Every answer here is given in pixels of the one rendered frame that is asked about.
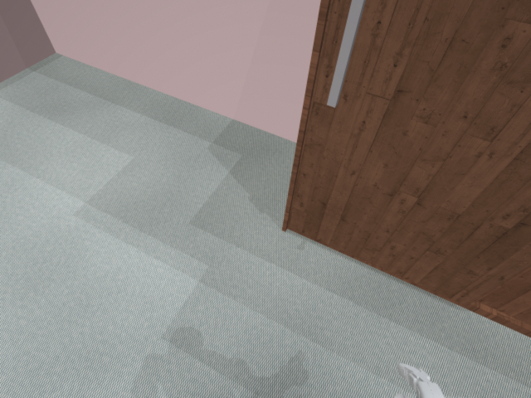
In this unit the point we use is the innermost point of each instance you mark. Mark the wardrobe door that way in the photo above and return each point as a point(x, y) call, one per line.
point(423, 168)
point(512, 297)

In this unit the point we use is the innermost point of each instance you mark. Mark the right robot hand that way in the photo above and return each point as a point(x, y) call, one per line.
point(419, 381)

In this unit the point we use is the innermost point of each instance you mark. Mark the handle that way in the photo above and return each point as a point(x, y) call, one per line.
point(349, 36)

